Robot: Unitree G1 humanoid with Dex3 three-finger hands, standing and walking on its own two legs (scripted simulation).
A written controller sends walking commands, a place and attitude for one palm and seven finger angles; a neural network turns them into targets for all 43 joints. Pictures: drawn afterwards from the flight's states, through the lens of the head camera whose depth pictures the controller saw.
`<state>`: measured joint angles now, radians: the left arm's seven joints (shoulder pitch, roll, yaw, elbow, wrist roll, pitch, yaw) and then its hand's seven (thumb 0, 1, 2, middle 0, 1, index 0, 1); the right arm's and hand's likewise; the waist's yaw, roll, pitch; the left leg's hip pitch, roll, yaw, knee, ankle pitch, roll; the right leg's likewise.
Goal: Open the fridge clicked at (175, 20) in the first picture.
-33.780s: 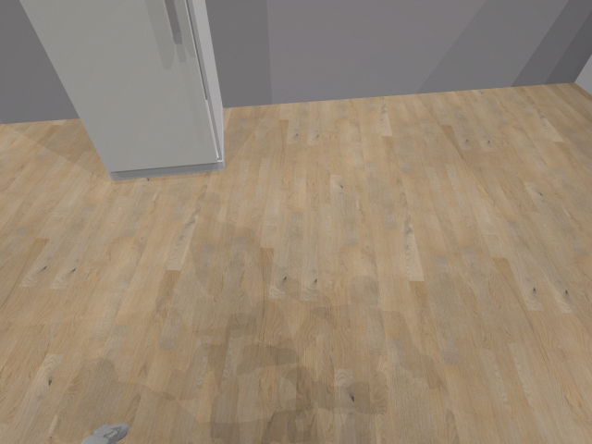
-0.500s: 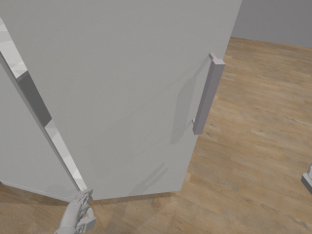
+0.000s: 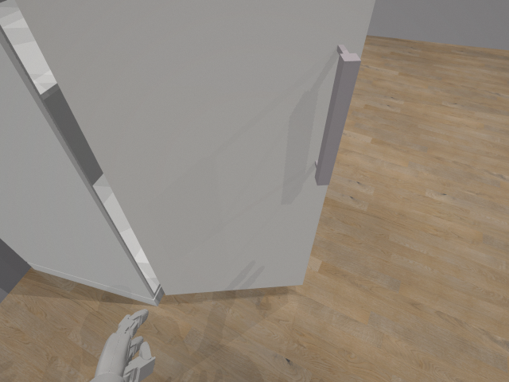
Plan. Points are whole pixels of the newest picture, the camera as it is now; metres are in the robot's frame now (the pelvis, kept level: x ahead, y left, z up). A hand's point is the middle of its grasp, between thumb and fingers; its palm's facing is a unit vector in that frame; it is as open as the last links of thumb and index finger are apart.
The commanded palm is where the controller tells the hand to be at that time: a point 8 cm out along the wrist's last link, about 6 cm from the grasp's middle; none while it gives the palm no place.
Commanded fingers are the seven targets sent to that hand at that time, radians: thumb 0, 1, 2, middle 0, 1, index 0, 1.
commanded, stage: step back with the hand held close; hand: right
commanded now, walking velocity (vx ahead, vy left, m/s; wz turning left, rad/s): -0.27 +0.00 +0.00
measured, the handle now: (330, 123) +0.56 -0.13 +0.12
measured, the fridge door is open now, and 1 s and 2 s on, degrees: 70 70 70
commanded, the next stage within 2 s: stop stepping back and stand still in 0.54 s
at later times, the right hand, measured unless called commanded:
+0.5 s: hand out of the picture +0.09 -0.28 +0.18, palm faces +0.56 +0.74 -0.37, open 7.4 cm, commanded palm +0.02 -0.31 +0.19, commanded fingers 0.00 -0.90 -0.90 0.20 0.30 0.20 0.30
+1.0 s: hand out of the picture -0.01 -0.29 +0.18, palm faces +0.48 +0.77 -0.41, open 7.4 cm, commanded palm -0.07 -0.32 +0.19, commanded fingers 0.00 -0.90 -0.90 0.20 0.30 0.20 0.30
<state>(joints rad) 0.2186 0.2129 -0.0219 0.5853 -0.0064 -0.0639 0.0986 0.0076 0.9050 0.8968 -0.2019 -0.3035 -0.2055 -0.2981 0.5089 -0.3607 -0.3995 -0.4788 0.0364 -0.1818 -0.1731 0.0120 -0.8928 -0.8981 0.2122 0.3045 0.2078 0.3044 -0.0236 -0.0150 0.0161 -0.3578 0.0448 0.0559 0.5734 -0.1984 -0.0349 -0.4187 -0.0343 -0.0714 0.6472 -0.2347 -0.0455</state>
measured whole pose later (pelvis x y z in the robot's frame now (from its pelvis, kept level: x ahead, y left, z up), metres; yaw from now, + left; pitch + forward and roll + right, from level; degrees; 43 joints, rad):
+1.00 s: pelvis -0.20 -0.02 +0.02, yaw -1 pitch -1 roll +1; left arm 0.27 0.20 -0.01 0.62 0.00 -0.12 0.09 0.01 0.91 0.90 -0.20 -0.30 -0.20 -0.30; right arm 0.55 -0.41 -0.43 -0.47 0.03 -0.18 -0.16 0.01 -0.89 -0.90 0.21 0.30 0.21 0.30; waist 0.01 0.04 -0.04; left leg -0.29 -0.01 0.01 0.58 -0.33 -0.01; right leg -0.26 -0.04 -0.06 0.50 -0.23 -0.01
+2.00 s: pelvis -0.20 -0.04 +0.02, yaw +0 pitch +0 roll +1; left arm 0.26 0.18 0.01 1.09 0.02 0.03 0.02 0.00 0.91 0.90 -0.20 -0.30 -0.20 -0.30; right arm 0.27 -0.22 0.00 1.13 -0.01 0.02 -0.02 -0.01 -0.94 -0.90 0.20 0.30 0.20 0.30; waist 0.01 0.00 0.07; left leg -0.17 0.02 0.06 0.39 -0.21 -0.01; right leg -0.24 -0.03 -0.11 0.43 -0.18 -0.03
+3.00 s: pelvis -0.19 -0.05 +0.02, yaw +1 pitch -1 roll +0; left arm 0.24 0.14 0.01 1.15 0.02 0.01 0.03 0.00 0.92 0.90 -0.20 -0.30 -0.20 -0.30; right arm 0.24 -0.15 0.01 1.17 -0.02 0.00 -0.03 0.00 -0.91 -0.90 0.20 0.30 0.20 0.30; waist 0.01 0.01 0.06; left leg -0.14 0.04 0.02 0.39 -0.23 -0.03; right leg -0.18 0.00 -0.15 0.39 -0.20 -0.05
